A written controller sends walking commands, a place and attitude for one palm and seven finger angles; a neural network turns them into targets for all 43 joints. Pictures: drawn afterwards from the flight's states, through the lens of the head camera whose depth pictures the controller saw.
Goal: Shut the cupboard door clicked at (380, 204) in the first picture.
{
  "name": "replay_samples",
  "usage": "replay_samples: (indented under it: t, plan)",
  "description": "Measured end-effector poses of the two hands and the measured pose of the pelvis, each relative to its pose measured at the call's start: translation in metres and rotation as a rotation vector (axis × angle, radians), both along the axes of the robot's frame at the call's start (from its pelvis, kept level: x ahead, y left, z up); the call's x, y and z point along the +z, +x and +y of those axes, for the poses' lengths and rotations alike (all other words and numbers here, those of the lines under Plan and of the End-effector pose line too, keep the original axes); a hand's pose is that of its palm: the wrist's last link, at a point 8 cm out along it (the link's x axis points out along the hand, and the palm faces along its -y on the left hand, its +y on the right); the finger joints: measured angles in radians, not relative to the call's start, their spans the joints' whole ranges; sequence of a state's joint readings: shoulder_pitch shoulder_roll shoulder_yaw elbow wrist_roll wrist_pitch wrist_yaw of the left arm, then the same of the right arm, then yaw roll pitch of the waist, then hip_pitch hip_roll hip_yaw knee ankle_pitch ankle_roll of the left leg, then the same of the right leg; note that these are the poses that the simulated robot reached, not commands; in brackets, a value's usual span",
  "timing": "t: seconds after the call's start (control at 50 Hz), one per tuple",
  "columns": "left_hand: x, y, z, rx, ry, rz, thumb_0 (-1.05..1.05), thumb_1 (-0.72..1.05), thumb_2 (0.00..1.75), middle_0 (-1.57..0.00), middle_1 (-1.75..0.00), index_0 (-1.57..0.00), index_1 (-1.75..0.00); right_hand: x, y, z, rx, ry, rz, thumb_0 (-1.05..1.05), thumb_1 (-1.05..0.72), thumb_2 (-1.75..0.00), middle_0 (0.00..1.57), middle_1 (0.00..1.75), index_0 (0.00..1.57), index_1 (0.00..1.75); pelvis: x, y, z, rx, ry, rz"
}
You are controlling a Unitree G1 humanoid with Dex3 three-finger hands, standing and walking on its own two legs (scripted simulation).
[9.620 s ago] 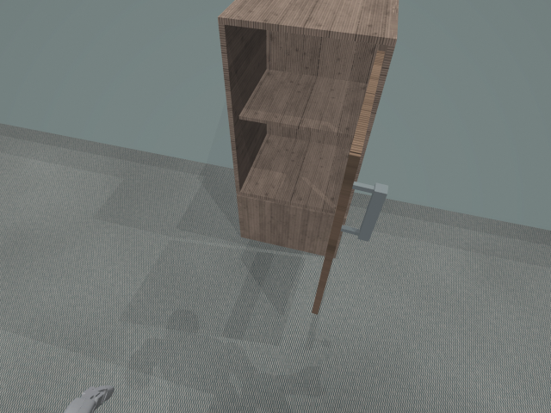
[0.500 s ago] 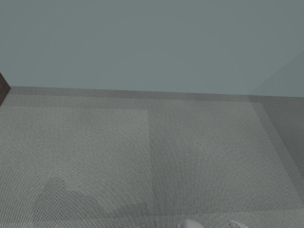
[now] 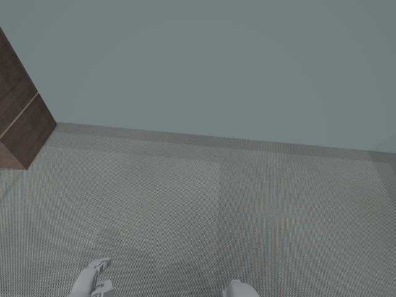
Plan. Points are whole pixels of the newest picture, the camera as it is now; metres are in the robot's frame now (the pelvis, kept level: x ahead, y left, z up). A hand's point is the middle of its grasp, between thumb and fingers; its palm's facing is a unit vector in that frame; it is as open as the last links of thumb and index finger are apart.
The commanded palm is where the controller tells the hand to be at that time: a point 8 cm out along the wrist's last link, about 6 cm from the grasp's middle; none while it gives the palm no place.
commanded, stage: walk to a spot facing it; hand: left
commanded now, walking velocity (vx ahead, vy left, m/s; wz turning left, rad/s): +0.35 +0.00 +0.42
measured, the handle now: out of the picture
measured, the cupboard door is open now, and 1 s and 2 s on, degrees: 87 87 87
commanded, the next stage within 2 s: turn to face it in 1.48 s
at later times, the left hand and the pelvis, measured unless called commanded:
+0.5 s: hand out of the picture +0.05 +0.09 -0.16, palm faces +0.36 -0.89 -0.27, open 7.4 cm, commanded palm none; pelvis +0.17 -0.07 +0.00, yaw +17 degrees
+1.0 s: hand (104, 249) +0.28 +0.23 -0.18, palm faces +0.49 -0.86 -0.15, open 7.4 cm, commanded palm none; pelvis +0.32 +0.06 -0.01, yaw +25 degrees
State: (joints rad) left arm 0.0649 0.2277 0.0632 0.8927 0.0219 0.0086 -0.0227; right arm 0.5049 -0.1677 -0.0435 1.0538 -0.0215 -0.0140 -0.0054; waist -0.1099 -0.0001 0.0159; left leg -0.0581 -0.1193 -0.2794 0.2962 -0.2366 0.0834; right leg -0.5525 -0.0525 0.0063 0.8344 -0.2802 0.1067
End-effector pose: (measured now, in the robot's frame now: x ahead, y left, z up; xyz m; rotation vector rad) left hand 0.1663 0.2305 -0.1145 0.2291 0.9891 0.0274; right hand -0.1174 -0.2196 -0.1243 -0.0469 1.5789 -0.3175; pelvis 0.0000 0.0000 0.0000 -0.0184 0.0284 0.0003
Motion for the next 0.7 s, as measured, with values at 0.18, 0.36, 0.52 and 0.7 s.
replay_samples:
  t: [0.18, 0.36, 0.52, 0.7]
  plan:
    - [-0.001, 0.056, -0.060, 0.073, 0.012, -0.112, 0.00, 0.90, 0.90, -0.21, -0.30, -0.20, -0.30, -0.039, 0.106, -0.081, 0.120, 0.022, -0.017, 0.01, -0.90, -0.89, 0.20, 0.30, 0.21, 0.30, -0.022, 0.067, -0.058, 0.104, 0.020, -0.030]
    - [-0.006, -0.052, -0.068, 0.378, 0.038, 0.173, 0.00, 0.92, 0.90, -0.21, -0.30, -0.20, -0.30, -0.021, 0.327, -0.115, 0.376, 0.012, -0.311, 0.01, -0.91, -0.89, 0.19, 0.30, 0.20, 0.30, -0.003, 0.123, -0.080, 0.217, 0.050, -0.048]
    - [-0.012, -0.149, -0.105, 0.586, -0.011, 0.493, 0.00, 0.92, 0.90, -0.20, -0.30, -0.19, -0.30, -0.009, 0.479, -0.064, 0.576, 0.050, -0.444, 0.01, -0.91, -0.90, 0.19, 0.30, 0.20, 0.30, -0.005, 0.176, -0.071, 0.300, 0.033, -0.040]
    - [-0.015, -0.167, -0.145, 0.736, -0.188, 0.730, 0.00, 0.91, 0.90, -0.20, -0.30, -0.19, -0.30, -0.014, 0.599, 0.078, 0.798, 0.174, -0.534, 0.01, -0.91, -0.90, 0.19, 0.30, 0.20, 0.30, -0.020, 0.236, -0.021, 0.376, 0.027, -0.028]
